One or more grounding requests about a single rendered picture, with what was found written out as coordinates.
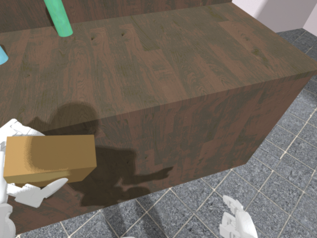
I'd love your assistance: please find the left robot hand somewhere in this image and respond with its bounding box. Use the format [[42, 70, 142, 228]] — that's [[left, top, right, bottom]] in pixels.
[[0, 119, 68, 208]]

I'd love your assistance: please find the table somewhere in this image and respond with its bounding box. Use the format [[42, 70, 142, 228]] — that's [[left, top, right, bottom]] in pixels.
[[0, 0, 317, 235]]

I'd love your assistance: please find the robot left forearm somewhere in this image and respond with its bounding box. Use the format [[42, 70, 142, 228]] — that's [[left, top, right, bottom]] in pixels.
[[0, 203, 16, 238]]

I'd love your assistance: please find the right robot hand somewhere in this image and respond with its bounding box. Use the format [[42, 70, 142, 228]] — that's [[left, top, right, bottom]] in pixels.
[[219, 195, 258, 238]]

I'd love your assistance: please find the sponge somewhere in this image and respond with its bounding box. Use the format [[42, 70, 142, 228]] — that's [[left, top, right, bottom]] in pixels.
[[3, 135, 97, 188]]

